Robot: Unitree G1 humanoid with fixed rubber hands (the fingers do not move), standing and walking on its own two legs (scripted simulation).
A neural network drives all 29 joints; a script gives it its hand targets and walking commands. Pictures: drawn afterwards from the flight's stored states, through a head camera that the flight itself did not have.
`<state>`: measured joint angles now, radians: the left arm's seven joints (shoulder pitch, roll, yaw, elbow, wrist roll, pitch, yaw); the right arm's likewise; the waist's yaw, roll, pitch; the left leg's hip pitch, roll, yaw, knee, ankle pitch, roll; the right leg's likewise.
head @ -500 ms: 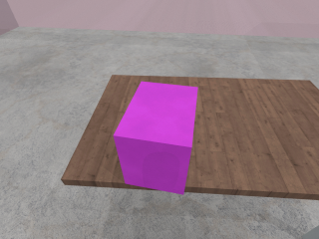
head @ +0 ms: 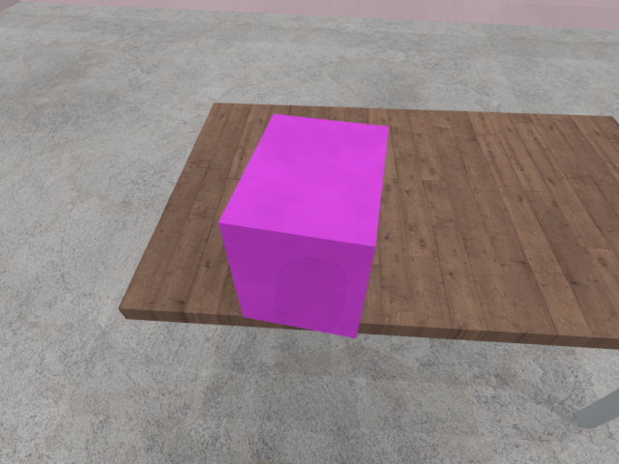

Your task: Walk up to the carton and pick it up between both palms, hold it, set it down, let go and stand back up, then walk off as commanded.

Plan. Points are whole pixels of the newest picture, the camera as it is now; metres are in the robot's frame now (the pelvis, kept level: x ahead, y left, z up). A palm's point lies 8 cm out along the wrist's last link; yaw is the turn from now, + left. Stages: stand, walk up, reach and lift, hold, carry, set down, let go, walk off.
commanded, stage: walk off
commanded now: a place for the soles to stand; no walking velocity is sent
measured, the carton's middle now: (314, 224) +0.53 +0.01 -0.02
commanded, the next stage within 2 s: stand in 1.44 s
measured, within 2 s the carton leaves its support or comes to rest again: neither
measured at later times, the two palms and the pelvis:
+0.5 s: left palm out of the picture +0.00 +0.30 -0.17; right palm out of the picture -0.06 -0.31 -0.19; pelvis -0.14 +0.01 -0.07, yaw -3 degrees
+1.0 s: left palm out of the picture -0.11 +0.31 -0.15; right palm out of the picture -0.14 -0.30 -0.14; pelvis -0.20 +0.00 -0.03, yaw -1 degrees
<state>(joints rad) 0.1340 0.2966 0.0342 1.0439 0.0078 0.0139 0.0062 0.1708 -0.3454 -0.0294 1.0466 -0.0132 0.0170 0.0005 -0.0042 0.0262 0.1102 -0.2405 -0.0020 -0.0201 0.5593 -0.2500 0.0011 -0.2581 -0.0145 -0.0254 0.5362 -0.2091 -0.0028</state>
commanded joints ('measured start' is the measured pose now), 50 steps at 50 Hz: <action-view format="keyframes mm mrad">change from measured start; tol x32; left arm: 1 -18 279 75 -129 7 -4 20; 50 -47 298 64 -193 4 -45 -1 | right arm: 1 79 -214 -65 -109 0 19 -17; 50 -32 -222 -79 -133 8 -44 -7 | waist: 1 -6 -83 -134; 7 -60 -231 -189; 10 -81 256 -151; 19 -7 229 -195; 21 91 -295 -179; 50 -37 -8 8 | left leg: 1 13 51 -107 124 264 105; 7 63 -18 -96 447 -283 86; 11 -363 336 -768 -339 -371 282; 19 -152 272 -464 -36 -120 172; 22 -368 -151 -127 673 -411 -6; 26 -329 -135 -185 841 -340 -2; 33 67 -45 -101 31 -296 54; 35 29 328 -780 -156 -54 207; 50 -32 -2 -150 77 -248 50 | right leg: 1 -26 -159 184 22 410 -191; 7 -277 -306 406 50 182 -265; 10 -240 155 100 750 -436 -28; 14 -209 124 207 963 -303 4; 20 133 9 182 155 -386 -71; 22 -146 -324 832 -175 -112 -232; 29 35 -260 492 67 232 -275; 38 -313 54 248 673 -350 -28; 50 -182 -171 443 -164 -476 -141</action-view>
